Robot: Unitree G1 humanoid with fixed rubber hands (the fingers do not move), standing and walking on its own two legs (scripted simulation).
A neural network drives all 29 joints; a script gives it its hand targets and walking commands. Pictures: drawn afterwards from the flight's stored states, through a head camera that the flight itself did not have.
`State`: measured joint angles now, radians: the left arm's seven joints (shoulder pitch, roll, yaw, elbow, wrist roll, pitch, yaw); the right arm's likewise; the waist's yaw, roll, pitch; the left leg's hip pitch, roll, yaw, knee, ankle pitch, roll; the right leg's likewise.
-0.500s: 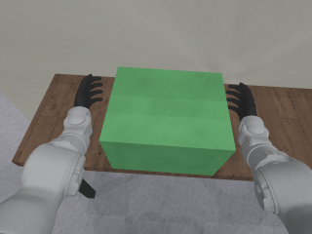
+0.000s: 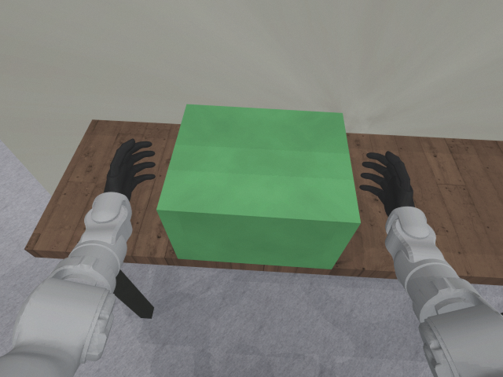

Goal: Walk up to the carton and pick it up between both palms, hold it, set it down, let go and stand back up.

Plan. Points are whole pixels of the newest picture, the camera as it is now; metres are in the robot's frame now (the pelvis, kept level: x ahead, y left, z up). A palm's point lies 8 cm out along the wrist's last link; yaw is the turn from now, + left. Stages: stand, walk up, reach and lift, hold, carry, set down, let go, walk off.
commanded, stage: set down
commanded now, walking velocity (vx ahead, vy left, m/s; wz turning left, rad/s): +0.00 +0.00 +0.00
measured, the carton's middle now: (259, 186) +0.46 +0.03 +0.01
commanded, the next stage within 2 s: none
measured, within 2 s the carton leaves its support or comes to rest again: neither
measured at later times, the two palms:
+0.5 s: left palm (93, 230) +0.33 +0.27 +0.05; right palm (411, 244) +0.34 -0.20 +0.04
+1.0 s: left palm (84, 284) +0.25 +0.25 +0.05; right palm (436, 302) +0.26 -0.21 +0.05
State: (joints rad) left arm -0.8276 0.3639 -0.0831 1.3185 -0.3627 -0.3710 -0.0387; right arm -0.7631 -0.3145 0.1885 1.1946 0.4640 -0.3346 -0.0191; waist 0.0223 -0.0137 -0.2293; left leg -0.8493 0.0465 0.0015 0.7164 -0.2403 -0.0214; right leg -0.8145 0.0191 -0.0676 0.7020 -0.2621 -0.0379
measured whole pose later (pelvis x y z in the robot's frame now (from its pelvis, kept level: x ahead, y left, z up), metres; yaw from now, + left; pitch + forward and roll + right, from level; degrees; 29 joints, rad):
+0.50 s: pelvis +0.02 +0.00 +0.03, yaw +1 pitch +8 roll +0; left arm -0.35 0.36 -0.02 0.87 -0.31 -0.30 -0.04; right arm -0.32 -0.30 0.14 0.88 0.42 -0.34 0.00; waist 0.03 -0.03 -0.10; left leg -0.46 0.03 0.00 0.52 -0.21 -0.02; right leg -0.43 0.01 -0.05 0.51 -0.23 -0.03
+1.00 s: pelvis +0.04 +0.01 +0.04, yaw +0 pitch -2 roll +0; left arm 0.17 0.30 0.00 0.34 -0.26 -0.21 0.00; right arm 0.15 -0.26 0.06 0.42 0.32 -0.28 0.02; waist 0.02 -0.04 -0.01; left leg -0.15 0.02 0.01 0.39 -0.20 -0.01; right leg -0.12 0.01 -0.02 0.38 -0.22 -0.02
